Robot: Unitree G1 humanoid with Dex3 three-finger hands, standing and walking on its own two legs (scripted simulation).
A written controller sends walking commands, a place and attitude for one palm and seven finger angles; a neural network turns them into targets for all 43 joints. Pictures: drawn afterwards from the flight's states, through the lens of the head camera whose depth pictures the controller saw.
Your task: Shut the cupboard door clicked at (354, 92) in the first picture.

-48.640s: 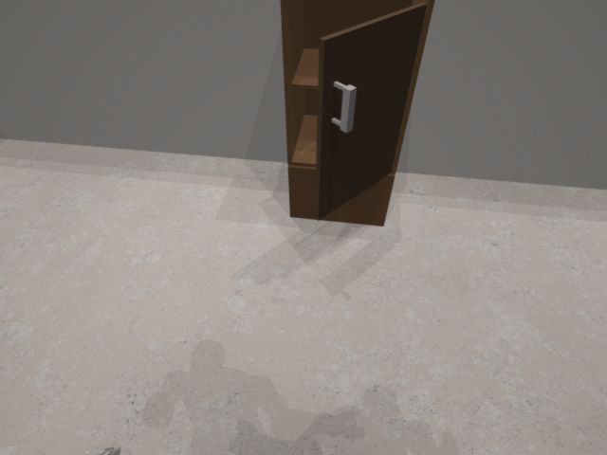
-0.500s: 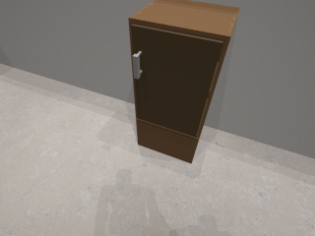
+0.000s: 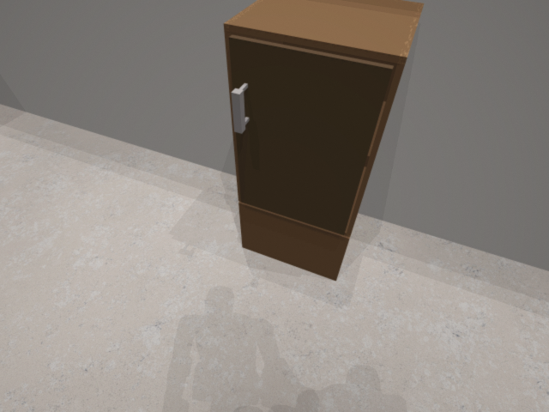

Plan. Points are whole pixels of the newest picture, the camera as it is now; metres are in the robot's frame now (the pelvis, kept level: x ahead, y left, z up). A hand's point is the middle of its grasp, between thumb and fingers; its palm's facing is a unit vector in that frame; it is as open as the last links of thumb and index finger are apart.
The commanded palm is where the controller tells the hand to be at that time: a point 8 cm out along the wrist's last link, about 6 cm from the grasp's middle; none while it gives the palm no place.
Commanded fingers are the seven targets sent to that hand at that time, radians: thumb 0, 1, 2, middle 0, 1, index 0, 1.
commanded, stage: stand and wait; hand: left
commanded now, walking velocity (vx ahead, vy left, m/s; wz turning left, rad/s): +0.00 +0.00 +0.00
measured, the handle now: (242, 107) +0.85 +0.14 -0.02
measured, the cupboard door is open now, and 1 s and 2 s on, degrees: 0 0 0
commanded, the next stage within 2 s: none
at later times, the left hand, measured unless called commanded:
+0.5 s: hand out of the picture +0.02 +0.20 -0.17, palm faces +0.01 -0.97 -0.23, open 7.4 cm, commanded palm none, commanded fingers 0.00 0.90 0.90 -0.20 -0.30 -0.20 -0.30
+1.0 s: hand out of the picture +0.03 +0.19 -0.17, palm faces +0.01 -0.97 -0.24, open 7.4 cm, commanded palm none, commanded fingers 0.00 0.90 0.90 -0.20 -0.30 -0.20 -0.30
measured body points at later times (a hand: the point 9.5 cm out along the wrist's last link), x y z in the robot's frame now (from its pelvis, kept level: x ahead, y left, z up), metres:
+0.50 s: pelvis +0.01 +0.00 +0.00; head +0.02 +0.00 +0.45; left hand +0.02 +0.25 -0.15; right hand +0.04 -0.25 -0.15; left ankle +0.06 +0.09 -0.74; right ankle -0.03 -0.11 -0.74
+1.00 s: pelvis +0.03 -0.01 +0.00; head +0.04 +0.00 +0.45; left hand +0.03 +0.24 -0.15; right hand +0.06 -0.25 -0.15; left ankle +0.06 +0.09 -0.74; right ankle -0.03 -0.11 -0.74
